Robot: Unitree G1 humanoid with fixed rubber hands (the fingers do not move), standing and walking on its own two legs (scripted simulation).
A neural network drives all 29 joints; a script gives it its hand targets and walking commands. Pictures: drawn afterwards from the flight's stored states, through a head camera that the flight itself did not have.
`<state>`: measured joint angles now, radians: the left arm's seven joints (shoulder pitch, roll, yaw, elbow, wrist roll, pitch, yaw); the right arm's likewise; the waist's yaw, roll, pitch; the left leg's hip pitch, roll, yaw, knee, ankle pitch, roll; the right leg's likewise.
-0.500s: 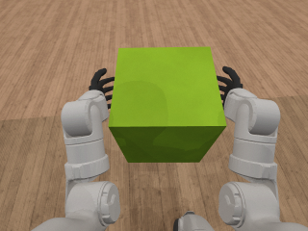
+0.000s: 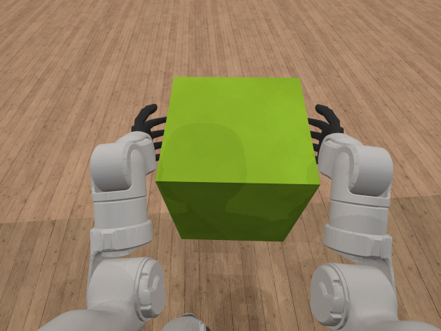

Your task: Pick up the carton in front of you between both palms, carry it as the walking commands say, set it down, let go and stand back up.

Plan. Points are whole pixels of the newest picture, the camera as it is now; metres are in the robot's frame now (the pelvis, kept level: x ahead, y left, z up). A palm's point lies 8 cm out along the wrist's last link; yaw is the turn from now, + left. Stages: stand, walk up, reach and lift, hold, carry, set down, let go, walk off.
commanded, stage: carry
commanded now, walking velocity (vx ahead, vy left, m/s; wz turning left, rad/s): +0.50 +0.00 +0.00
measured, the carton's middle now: (234, 167) +0.37 +0.00 +0.09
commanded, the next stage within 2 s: none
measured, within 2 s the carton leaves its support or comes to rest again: neither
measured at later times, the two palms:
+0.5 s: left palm (169, 50) +0.63 +0.14 +0.20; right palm (302, 43) +0.65 -0.16 +0.20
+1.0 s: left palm out of the picture +0.95 +0.14 +0.23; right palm out of the picture +0.92 -0.16 +0.23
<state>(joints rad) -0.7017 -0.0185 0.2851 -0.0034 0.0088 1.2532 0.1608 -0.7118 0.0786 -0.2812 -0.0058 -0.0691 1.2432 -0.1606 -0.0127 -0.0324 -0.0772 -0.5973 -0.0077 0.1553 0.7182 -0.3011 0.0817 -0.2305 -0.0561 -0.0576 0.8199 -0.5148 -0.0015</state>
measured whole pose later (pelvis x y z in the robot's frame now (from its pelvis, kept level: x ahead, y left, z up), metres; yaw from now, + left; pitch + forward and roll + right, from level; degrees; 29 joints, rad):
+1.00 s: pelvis +0.58 +0.01 +0.09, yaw +0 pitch +5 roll +0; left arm -0.68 -0.08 0.32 -0.07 0.07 1.25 0.15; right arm -0.67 0.07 -0.28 -0.06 -0.01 1.22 -0.18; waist -0.09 -0.01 -0.01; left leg -0.38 -0.01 0.12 0.56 -0.38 0.08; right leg -0.70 -0.02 -0.02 1.22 -0.41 -0.04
